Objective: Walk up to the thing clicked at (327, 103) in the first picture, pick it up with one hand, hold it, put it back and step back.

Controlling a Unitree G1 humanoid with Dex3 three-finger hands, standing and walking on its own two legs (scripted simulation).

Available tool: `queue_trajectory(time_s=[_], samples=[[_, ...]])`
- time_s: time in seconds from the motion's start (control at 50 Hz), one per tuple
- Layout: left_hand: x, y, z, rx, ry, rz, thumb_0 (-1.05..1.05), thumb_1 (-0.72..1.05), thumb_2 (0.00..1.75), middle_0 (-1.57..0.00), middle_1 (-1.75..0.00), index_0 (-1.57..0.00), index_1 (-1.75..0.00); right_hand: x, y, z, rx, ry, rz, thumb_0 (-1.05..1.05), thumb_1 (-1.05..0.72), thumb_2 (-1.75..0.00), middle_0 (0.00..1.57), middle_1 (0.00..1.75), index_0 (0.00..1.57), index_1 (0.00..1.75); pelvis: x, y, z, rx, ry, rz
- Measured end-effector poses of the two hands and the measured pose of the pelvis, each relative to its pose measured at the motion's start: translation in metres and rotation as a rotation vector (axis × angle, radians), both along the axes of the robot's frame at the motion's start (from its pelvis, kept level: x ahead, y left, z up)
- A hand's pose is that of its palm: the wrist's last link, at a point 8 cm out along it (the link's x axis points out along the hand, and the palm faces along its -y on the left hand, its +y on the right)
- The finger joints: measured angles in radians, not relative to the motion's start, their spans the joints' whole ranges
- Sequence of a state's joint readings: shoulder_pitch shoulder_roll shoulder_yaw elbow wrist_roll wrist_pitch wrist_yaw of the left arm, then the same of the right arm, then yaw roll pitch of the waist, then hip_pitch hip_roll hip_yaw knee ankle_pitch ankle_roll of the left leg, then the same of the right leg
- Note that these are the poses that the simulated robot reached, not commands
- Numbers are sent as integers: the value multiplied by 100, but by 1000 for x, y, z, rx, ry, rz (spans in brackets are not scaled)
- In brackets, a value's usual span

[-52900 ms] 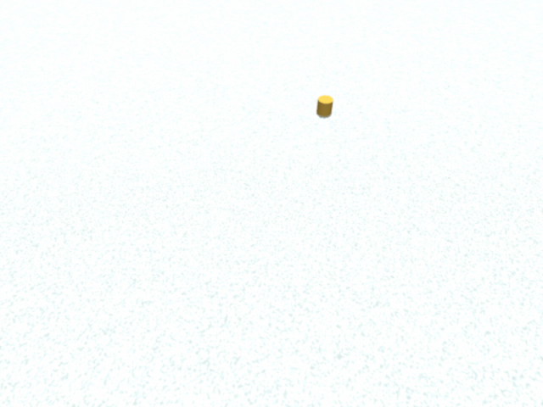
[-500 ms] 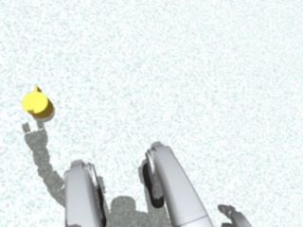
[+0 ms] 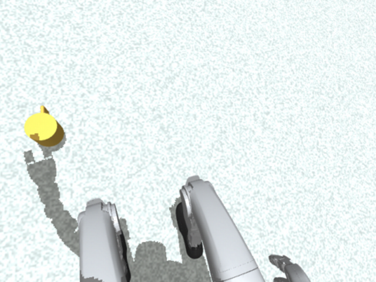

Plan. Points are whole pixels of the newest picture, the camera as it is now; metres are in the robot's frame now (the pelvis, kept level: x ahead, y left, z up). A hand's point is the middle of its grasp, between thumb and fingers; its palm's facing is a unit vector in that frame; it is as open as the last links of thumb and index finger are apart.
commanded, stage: withdraw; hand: left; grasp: from above
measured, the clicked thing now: (45, 125) +0.58 +0.30 -0.48
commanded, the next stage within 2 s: approach in 0.08 s
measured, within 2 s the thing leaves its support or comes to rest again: neither
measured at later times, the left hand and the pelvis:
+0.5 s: hand (26, 121) +0.53 +0.29 -0.28, palm faces -0.46 -0.05 -0.89, open 14.1 cm; pelvis -0.02 -0.01 -0.13, yaw -2 degrees
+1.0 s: hand (44, 123) +0.56 +0.28 -0.39, palm faces -0.38 -0.08 -0.92, open 14.3 cm; pelvis +0.00 -0.01 -0.20, yaw -6 degrees
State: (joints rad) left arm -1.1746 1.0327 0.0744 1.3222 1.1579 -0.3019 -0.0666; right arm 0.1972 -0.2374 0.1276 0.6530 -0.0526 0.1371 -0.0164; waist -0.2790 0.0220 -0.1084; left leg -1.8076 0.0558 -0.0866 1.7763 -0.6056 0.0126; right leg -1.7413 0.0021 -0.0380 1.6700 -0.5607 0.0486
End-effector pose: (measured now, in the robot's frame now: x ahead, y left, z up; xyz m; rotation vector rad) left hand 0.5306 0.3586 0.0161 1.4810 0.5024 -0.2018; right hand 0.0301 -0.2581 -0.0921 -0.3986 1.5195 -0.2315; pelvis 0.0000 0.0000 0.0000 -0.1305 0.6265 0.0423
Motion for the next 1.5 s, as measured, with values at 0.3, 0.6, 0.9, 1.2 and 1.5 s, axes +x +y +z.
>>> queue_trajectory(time_s=[0.3, 0.6, 0.9, 1.2, 1.5], samples=[[10, -59, -136, -2, 23, -104, 0, -57, 102, -9, -107, -9, -107, -24, -10, -49, -26, 61, -6, 0, -92, -91, 20, 29, 20, 30, -6, -1, -64, -9, 52, -17], [6, -65, -279, 32, 48, -20, 0, -58, 101, -8, -109, -8, -110, -41, -8, -147, 22, 119, 14, 0, -93, -91, 20, 30, 20, 30, -17, -8, -160, -20, 30, -22], [21, -86, -360, -14, 13, -68, 0, -59, 102, -7, -108, -8, -108, -20, -14, -166, -4, 125, 141, -1, -93, -90, 20, 30, 20, 30, -4, -11, -197, -59, -25, -49], [36, -33, -311, 69, -12, 98, 0, -58, 99, -7, -107, -8, -107, -28, -13, -158, -12, 123, 124, -1, -94, -91, 20, 30, 20, 30, -5, -3, -198, -90, -34, -62], [0, -68, -340, -79, 18, -195, 0, -48, 90, -9, -112, -13, -108, -30, -9, -146, -72, 157, 215, -1, -93, -91, 20, 30, 21, 30, -21, 3, -199, -122, -105, -45]])
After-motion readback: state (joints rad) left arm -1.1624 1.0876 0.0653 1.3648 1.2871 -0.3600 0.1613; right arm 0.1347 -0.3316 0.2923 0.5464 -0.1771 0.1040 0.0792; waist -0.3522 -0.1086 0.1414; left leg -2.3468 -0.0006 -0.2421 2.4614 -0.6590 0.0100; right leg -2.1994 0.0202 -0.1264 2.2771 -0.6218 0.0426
